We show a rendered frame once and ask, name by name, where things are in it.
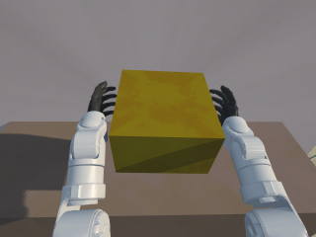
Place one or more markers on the right robot upper arm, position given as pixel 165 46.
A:
pixel 273 222

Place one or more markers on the left robot upper arm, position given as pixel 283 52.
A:
pixel 83 223

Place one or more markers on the robot left forearm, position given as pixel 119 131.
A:
pixel 86 162

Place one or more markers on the left robot hand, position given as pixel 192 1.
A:
pixel 97 100

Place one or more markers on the right robot hand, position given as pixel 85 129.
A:
pixel 228 104

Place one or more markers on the carton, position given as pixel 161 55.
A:
pixel 164 122

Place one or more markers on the robot right forearm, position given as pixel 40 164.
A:
pixel 259 185

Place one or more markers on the pedestal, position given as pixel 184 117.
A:
pixel 34 158

